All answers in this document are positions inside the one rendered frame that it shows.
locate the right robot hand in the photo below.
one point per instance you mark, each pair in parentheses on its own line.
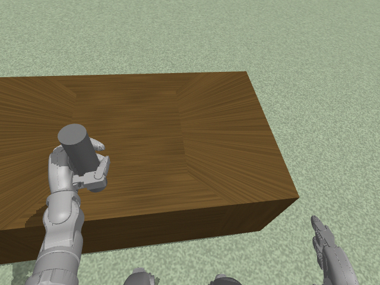
(331,258)

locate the left robot hand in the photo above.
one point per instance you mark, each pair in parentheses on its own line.
(62,174)

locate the left robot arm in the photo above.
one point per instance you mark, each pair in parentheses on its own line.
(59,256)

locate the can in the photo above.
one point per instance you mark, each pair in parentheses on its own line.
(77,144)

